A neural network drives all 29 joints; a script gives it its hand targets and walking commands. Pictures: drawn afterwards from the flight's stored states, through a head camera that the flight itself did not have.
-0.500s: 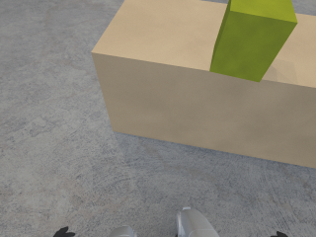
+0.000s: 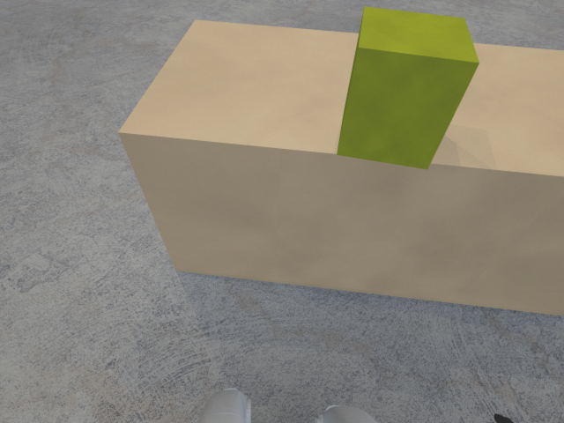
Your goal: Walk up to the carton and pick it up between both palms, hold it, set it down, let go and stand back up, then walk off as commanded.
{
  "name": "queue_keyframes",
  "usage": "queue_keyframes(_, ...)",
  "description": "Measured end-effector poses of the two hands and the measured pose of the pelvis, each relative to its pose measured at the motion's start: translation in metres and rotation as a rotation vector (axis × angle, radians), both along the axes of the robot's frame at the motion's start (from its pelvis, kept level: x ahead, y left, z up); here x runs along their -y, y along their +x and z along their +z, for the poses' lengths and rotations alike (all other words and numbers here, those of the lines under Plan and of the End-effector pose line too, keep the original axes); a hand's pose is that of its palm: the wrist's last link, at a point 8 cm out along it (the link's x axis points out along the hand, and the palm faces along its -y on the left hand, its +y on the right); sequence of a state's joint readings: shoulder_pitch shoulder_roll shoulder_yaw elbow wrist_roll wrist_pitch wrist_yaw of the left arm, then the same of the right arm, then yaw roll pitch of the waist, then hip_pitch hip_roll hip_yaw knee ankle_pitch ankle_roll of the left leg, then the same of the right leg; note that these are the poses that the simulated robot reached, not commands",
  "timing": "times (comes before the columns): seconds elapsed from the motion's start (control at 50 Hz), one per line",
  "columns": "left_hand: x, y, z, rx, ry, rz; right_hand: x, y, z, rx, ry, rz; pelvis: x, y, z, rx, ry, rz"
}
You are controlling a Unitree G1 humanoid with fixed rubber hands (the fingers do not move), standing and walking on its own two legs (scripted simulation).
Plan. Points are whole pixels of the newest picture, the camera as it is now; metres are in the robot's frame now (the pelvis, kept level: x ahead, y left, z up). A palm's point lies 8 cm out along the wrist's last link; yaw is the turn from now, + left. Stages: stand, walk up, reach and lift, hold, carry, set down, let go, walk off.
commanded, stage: walk up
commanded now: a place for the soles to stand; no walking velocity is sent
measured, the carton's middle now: (396, 90) +0.77 -0.21 +0.07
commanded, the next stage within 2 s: none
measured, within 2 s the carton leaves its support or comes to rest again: neither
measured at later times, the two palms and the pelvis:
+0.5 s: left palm (138, 396) +0.18 +0.25 -0.12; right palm out of the picture +0.06 -0.35 -0.08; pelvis +0.04 -0.03 +0.00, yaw -6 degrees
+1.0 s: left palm (145, 401) +0.18 +0.24 -0.13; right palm out of the picture +0.12 -0.37 -0.08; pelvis +0.09 -0.05 -0.01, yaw -6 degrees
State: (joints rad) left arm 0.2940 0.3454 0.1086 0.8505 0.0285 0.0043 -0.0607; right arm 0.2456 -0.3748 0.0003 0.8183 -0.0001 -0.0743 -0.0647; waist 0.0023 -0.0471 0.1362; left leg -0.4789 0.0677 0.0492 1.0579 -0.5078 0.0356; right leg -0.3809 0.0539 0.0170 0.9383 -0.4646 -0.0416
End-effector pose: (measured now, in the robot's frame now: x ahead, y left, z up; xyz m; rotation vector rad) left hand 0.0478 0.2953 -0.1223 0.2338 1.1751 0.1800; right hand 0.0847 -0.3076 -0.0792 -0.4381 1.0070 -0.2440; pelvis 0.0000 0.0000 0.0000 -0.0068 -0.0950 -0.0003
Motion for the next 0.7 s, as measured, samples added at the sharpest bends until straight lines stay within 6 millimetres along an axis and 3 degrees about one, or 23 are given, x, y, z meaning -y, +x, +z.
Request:
queue_keyframes(0.06, -0.011, 0.009, -0.008, -0.024, -0.017, -0.005, -0.012, 0.004, 0.003, -0.002, -0.016, 0.001, -0.013, 0.008, -0.002, -0.017, -0.012, -0.006)
queue_keyframes(0.14, -0.018, 0.036, -0.006, -0.034, -0.022, -0.046, -0.019, -0.004, 0.012, -0.021, -0.028, -0.034, -0.024, 0.019, 0.004, -0.038, -0.014, -0.037)
queue_keyframes(0.28, -0.008, 0.085, -0.005, 0.012, -0.044, -0.097, -0.012, -0.017, 0.023, -0.075, -0.052, -0.076, -0.021, 0.032, 0.01, -0.066, -0.03, -0.069)
queue_keyframes(0.42, 0.023, 0.117, -0.002, 0.038, -0.033, -0.137, 0.015, -0.022, 0.014, -0.092, -0.042, -0.106, 0.005, 0.038, 0.006, -0.082, 0.007, -0.095)
queue_keyframes(0.54, 0.064, 0.136, -0.002, 0.08, 0.001, -0.177, 0.056, -0.021, -0.012, -0.089, -0.005, -0.129, 0.048, 0.046, -0.008, -0.08, 0.046, -0.119)
queue_keyframes(0.6, 0.079, 0.129, -0.007, 0.078, 0.008, -0.159, 0.074, -0.015, -0.022, -0.097, 0.003, -0.138, 0.067, 0.051, -0.015, -0.051, 0.032, -0.116)
queue_keyframes(0.7, 0.085, 0.111, 0.002, 0.031, 0.031, -0.112, 0.089, 0.003, -0.014, -0.061, 0.012, -0.135, 0.082, 0.063, -0.005, -0.018, 0.041, -0.113)
